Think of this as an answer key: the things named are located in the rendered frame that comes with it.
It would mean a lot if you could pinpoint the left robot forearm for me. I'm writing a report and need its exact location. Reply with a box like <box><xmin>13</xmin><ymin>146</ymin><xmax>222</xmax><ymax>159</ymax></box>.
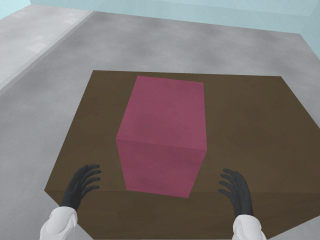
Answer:
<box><xmin>39</xmin><ymin>206</ymin><xmax>78</xmax><ymax>240</ymax></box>

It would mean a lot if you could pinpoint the carton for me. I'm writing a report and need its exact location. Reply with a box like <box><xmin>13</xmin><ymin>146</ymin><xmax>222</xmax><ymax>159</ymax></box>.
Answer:
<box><xmin>115</xmin><ymin>75</ymin><xmax>207</xmax><ymax>198</ymax></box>

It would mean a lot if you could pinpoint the right robot forearm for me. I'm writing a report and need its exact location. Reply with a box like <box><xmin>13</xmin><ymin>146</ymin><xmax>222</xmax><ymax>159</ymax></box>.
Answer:
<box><xmin>232</xmin><ymin>214</ymin><xmax>267</xmax><ymax>240</ymax></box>

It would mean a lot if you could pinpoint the right robot hand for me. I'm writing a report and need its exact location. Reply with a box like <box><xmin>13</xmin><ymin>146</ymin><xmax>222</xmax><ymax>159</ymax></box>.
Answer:
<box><xmin>218</xmin><ymin>168</ymin><xmax>254</xmax><ymax>218</ymax></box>

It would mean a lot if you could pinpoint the left robot hand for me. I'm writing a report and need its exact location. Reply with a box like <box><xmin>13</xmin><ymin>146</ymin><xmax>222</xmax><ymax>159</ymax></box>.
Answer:
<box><xmin>59</xmin><ymin>164</ymin><xmax>101</xmax><ymax>211</ymax></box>

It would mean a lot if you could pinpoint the pedestal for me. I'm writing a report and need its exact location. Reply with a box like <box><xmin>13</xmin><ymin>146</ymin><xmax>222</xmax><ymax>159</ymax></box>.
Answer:
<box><xmin>44</xmin><ymin>70</ymin><xmax>320</xmax><ymax>240</ymax></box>

